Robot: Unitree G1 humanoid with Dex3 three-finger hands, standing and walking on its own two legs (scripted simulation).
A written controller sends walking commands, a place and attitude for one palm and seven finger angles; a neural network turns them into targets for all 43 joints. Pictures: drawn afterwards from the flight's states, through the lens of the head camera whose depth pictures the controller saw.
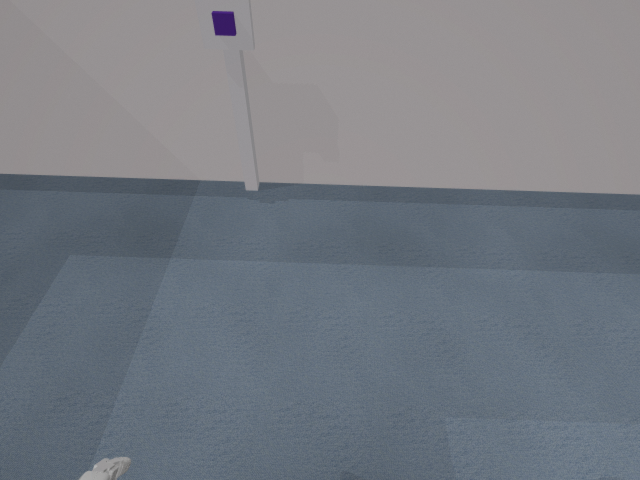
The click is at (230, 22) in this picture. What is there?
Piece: button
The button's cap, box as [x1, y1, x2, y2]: [212, 11, 235, 35]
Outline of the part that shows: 213,11 212,18 215,34 235,35 233,12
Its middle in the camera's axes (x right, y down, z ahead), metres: -0.33 -0.74 +1.32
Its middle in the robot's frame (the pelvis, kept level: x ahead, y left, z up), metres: +1.47 +0.40 +0.01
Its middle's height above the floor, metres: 0.77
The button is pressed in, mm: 0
